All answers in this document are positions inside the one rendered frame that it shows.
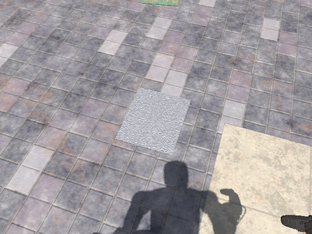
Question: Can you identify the right robot hand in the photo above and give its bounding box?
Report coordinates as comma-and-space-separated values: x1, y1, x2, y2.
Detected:
281, 214, 312, 234

